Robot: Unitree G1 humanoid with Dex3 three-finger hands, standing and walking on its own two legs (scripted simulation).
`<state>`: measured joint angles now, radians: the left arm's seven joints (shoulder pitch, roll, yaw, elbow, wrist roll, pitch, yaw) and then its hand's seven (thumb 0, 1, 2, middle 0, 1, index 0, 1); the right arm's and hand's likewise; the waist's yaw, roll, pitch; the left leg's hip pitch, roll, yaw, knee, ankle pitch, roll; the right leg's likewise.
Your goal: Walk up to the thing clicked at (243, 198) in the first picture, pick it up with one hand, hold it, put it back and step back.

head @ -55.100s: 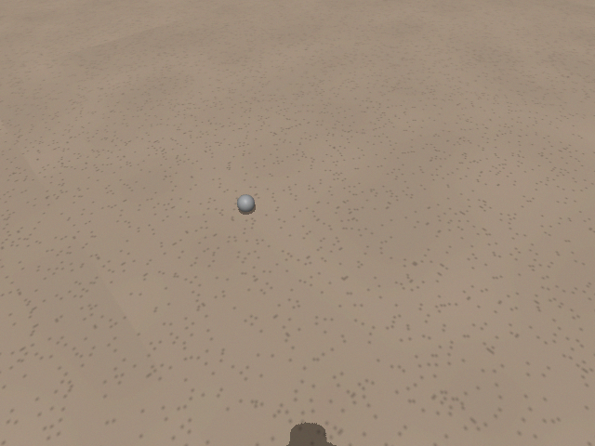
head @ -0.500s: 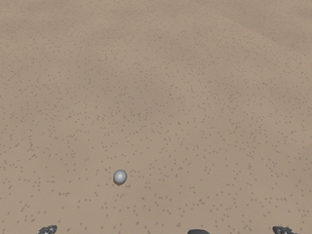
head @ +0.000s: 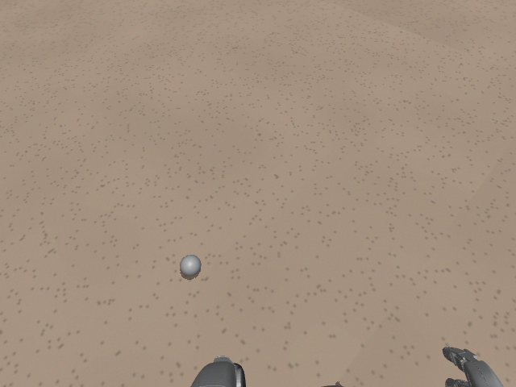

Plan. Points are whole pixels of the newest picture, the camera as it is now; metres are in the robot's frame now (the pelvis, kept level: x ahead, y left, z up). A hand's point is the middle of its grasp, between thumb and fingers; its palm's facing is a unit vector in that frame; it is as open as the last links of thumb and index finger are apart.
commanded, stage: step back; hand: left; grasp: from above
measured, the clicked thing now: (190, 265) +0.61 +0.29 -0.71
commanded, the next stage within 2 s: none
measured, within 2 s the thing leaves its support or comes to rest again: neither
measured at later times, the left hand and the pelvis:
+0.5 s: hand out of the picture -0.03 +0.26 -0.13, palm faces +0.10 -0.92 -0.37, open 7.3 cm; pelvis -0.14 -0.02 +0.01, yaw +5 degrees
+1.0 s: hand out of the picture -0.23 +0.25 -0.14, palm faces +0.12 -0.89 -0.43, open 7.3 cm; pelvis -0.32 -0.05 +0.00, yaw +8 degrees
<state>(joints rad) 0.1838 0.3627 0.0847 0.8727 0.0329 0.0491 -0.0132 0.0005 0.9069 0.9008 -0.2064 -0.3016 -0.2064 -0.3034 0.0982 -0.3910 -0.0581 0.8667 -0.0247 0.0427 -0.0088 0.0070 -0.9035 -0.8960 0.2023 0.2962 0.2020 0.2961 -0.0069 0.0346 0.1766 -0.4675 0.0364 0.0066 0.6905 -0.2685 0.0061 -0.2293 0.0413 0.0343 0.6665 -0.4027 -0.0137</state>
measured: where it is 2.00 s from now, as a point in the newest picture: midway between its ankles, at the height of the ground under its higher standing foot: outside the picture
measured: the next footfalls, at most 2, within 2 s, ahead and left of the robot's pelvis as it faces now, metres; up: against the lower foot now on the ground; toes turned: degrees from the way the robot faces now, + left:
left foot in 0.32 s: -0.07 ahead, +0.11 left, +0.00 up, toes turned +4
right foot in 0.64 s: -0.17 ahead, -0.17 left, +0.00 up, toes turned +6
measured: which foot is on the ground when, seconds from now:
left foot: up 0.00-0.30, down 0.32-0.68, up 0.70-0.94, down 0.96-1.00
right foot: down 0.00-0.34, up 0.36-0.62, down 0.64-0.98, up 1.00-1.00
